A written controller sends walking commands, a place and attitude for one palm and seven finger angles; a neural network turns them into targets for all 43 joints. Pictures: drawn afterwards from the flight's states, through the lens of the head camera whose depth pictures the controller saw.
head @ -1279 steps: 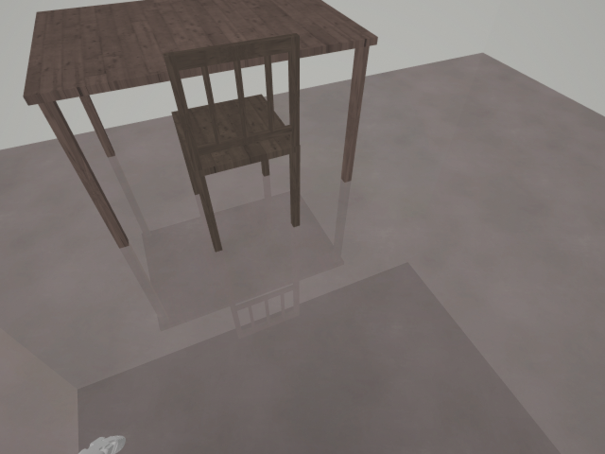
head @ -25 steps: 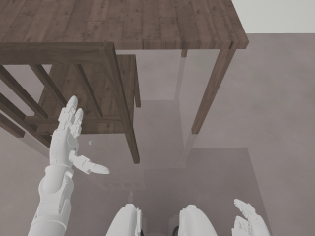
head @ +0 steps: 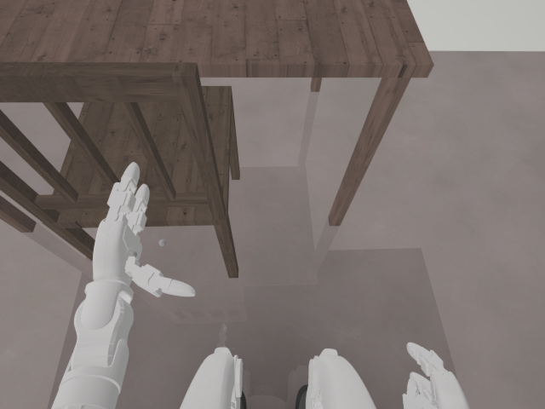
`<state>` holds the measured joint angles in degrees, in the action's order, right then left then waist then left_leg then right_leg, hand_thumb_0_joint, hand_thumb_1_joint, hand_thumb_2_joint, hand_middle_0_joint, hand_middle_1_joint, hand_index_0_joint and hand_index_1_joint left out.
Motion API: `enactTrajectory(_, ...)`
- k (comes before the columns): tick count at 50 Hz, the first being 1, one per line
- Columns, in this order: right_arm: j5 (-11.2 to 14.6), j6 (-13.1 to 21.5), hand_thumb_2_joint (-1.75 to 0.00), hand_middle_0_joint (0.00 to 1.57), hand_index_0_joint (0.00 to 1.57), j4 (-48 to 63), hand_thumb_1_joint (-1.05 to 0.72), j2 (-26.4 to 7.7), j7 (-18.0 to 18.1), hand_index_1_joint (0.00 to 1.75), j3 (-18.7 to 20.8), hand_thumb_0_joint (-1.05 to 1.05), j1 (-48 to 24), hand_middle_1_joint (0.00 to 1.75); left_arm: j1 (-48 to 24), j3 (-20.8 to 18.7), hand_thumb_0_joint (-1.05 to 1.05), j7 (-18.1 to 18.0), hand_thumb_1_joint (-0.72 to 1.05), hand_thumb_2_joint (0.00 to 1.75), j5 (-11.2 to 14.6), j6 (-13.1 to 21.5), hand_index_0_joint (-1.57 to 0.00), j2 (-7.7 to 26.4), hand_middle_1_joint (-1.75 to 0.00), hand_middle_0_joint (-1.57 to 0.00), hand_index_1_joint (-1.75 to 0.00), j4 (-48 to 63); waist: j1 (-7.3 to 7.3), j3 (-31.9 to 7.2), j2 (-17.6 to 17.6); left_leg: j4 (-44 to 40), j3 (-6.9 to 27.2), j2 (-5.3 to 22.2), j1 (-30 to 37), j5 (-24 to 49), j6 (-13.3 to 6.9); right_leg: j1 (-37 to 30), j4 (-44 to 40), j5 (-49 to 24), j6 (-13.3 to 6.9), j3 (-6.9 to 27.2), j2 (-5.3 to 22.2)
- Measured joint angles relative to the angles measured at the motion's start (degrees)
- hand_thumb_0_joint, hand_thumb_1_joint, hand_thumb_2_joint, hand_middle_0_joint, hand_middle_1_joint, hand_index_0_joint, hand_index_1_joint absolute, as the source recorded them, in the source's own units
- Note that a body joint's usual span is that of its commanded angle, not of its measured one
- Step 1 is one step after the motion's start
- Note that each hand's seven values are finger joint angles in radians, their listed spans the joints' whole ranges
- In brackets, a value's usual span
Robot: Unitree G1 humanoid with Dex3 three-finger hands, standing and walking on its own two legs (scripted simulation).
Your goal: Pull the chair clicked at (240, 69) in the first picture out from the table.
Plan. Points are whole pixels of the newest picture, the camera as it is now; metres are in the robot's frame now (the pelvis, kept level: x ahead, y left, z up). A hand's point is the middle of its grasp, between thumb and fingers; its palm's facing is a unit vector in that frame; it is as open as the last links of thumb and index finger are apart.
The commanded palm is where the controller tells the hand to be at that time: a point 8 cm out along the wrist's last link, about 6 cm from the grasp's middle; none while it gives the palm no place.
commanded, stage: aim the fingers beside a spindle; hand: left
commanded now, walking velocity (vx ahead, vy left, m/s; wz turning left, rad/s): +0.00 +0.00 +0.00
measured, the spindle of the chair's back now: (94, 157) +0.50 +0.32 +0.00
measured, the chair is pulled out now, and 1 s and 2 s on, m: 0.00 0.00 0.00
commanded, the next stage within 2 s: push the fingers through the gap in 1.56 s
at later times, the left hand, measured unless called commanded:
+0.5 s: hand (158, 235) +0.35 +0.17 +0.02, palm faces +0.03 -1.00 -0.03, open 16.9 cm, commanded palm +0.32 +0.23 +0.02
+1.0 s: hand (157, 238) +0.35 +0.18 +0.02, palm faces +0.06 -1.00 -0.03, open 16.9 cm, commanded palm +0.32 +0.23 +0.03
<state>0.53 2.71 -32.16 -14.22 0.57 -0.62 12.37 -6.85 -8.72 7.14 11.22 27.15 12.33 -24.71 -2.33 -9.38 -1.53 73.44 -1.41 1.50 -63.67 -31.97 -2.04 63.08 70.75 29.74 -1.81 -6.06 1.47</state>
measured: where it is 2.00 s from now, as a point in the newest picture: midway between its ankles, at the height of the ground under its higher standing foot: outside the picture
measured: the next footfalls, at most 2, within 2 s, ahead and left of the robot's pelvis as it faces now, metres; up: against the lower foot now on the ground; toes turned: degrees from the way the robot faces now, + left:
none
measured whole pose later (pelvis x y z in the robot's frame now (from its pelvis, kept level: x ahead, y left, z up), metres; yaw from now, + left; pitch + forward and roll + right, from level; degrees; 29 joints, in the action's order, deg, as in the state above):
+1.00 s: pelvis +0.00 +0.01 +0.00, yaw -1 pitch +23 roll -2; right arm 0.3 1.5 -31.2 -13.5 0.4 -0.7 12.0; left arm -6.0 -9.5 5.2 10.2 26.2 12.3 -23.2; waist -2.8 -9.3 -1.3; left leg 73.2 -1.9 1.5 -63.3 -32.4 -2.6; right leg 62.8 70.1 29.7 -1.1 -5.4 1.3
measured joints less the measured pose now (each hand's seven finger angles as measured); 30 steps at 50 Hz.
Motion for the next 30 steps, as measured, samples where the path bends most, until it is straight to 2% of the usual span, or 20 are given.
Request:
enactTrajectory(4,-0.19,0.05,-0.9,0.2,0.2,-0.45,-0.9,0.08,0.04,0.3,0.19,0.01,-0.06,0.3,0.82,0.69,-0.01,-0.38,-0.5,0.3,-0.68,0.97,-0.06,-0.35,-0.08,-0.06,-0.08,2.15,-0.01,-0.18,0.05,-0.27,-0.09,-0.02,0.54,-0.15,-0.1,-0.54,-0.34,0.07,0.16,0.11,-0.02)
enactTrajectory(8,-0.15,-0.31,-0.9,0.2,0.2,-0.29,-0.9,0.02,-0.1,0.3,0.01,0.01,-0.31,0.3,-0.81,-0.11,-0.01,-0.7,-0.5,0.3,-1.16,0.48,-0.07,0.26,-0.08,-0.06,-0.08,-0.3,-0.18,-0.34,-0.03,-0.3,-0.1,-0.1,0.57,-0.2,-0.19,-0.6,-0.41,0.11,0.26,0.13,0.03)
enactTrajectory(12,-0.08,-0.45,-0.9,0.2,0.2,0.29,-0.9,0.01,-0.21,0.3,-0.07,0.01,-0.44,0.3,-1.74,-1.07,-0.01,-0.55,-0.5,0.3,-0.61,-0.64,-0.07,0.74,-0.08,-0.06,-0.08,-2.23,-0.29,-0.19,0.02,-0.01,-0.16,-0.1,-0.03,-0.28,-0.27,0.01,-0.13,0.15,0.31,0.21,0.04)
enactTrajectory(16,-0.1,-0.28,-0.9,0.2,0.2,0.32,-0.9,0.03,-0.12,0.3,0.09,0.01,-0.44,0.3,-0.71,-0.73,-0.01,-0.24,-0.5,0.3,-0.08,-0.36,-0.06,0.46,-0.08,-0.06,-0.08,-0.52,-0.14,0.2,0.01,0.1,-0.14,-0.06,-0.15,-0.42,-0.36,0.06,-0.2,0.17,0.43,0.21,-0.01)
enactTrajectory(22,-0.2,-0.3,-0.9,0.2,0.2,-0.36,-0.9,0.18,-0.11,0.3,0.16,0.01,-0.42,0.3,0.15,0.43,-0.01,-0.18,-0.5,0.3,-0.4,0.35,-0.06,-0.06,-0.08,-0.06,-0.08,2.19,0.09,-0.1,-0.1,-0.4,-0.22,-0.15,0.55,-0.48,-0.52,-0.69,-0.81,0.14,0.66,0.31,0.01)
enactTrajectory(30,-0.06,-0.82,-0.9,0.2,0.2,0.74,-0.9,0.39,-0.37,0.3,0.0,0.01,-0.38,0.3,0.68,-0.81,-0.01,-0.29,-0.5,0.3,-0.29,-1.12,-0.07,0.24,-0.08,-0.06,-0.08,0.01,-0.22,-0.19,0.1,-0.29,-0.33,-0.16,0.48,-0.59,-0.62,-0.58,-0.7,0.2,0.72,0.44,0.0)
